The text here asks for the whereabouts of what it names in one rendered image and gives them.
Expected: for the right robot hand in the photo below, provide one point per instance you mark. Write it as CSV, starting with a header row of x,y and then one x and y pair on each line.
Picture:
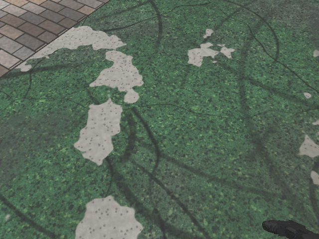
x,y
289,229

